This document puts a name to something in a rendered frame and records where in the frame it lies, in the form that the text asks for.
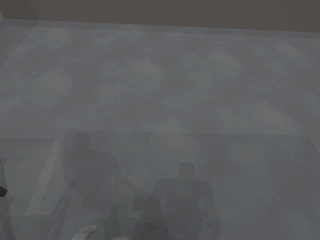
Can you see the robot left hand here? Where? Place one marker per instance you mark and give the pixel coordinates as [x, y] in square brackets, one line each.
[85, 233]

